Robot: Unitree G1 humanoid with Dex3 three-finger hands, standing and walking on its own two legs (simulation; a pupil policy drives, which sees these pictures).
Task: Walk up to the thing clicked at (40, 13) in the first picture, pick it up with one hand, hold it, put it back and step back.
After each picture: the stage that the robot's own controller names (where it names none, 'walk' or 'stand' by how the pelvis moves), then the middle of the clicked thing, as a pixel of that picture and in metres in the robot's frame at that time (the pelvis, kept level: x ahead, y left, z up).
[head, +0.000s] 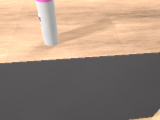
stand; (47, 18) +0.62 +0.17 +0.13
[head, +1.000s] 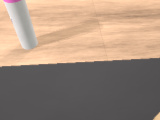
rise first; (21, 19) +0.56 +0.26 +0.15
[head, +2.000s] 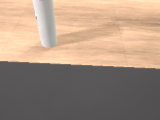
stand; (45, 17) +0.57 +0.17 +0.15
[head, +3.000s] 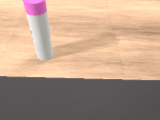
stand; (40, 31) +0.53 +0.18 +0.13
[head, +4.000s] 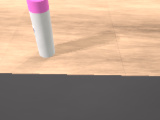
stand; (42, 28) +0.55 +0.18 +0.13
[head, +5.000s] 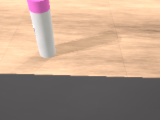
stand; (43, 28) +0.54 +0.17 +0.13
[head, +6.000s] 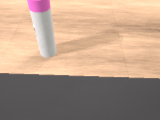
stand; (43, 28) +0.54 +0.17 +0.13
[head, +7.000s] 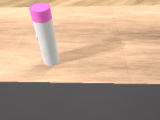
rise first; (46, 37) +0.52 +0.18 +0.13
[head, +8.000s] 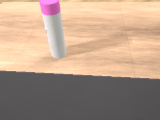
go down; (54, 30) +0.55 +0.17 +0.13
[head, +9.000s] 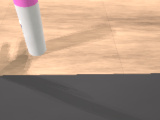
go down; (31, 24) +0.53 +0.16 +0.14
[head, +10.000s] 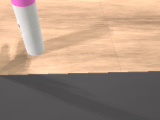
go down; (29, 24) +0.53 +0.17 +0.14
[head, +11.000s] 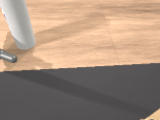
close in; (16, 14) +0.52 +0.18 +0.17
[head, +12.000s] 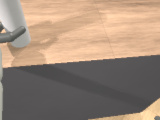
lift; (9, 10) +0.52 +0.18 +0.18
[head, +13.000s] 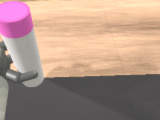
lift; (24, 52) +0.35 +0.16 +0.22
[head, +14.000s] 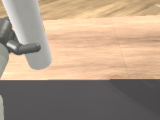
lift; (28, 23) +0.32 +0.14 +0.34
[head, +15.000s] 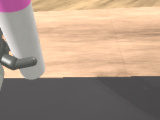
hold; (22, 36) +0.31 +0.15 +0.30
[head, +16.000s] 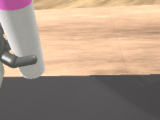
crouch; (23, 35) +0.32 +0.15 +0.30
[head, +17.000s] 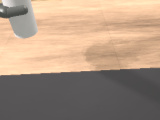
crouch; out of the picture +0.44 +0.16 +0.34
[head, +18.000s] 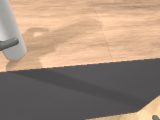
lower; (2, 22) +0.49 +0.20 +0.16
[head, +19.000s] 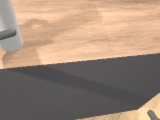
lower; (0, 11) +0.51 +0.19 +0.18
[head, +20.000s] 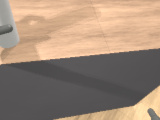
lower; out of the picture +0.52 +0.19 +0.18
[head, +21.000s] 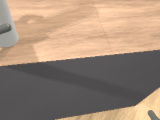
lower; out of the picture +0.52 +0.20 +0.18
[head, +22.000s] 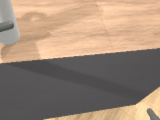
loosen; out of the picture +0.52 +0.19 +0.18
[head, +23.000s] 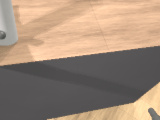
withdraw; out of the picture +0.53 +0.18 +0.19
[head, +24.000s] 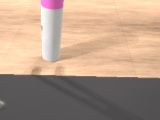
sink last; (51, 28) +0.50 +0.15 +0.17
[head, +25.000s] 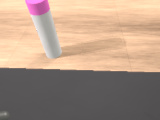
stand; (46, 30) +0.52 +0.19 +0.16
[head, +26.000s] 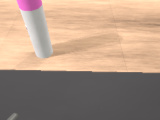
stand; (37, 27) +0.51 +0.18 +0.16
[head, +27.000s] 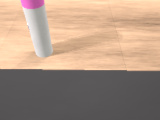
stand; (38, 26) +0.52 +0.18 +0.15
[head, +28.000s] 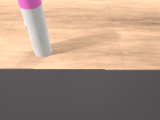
stand; (36, 26) +0.52 +0.18 +0.16
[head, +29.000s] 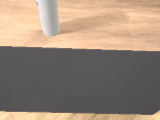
walk; (47, 3) +0.58 +0.14 +0.15
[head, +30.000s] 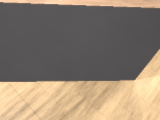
walk; out of the picture +0.84 +0.21 +0.15
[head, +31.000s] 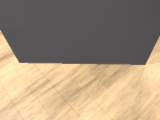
stand; out of the picture +1.13 +0.19 +0.15
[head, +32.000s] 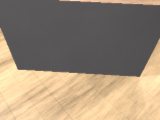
stand; out of the picture +1.16 +0.14 +0.13
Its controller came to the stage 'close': yes
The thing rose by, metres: 0.22
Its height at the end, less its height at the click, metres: +0.00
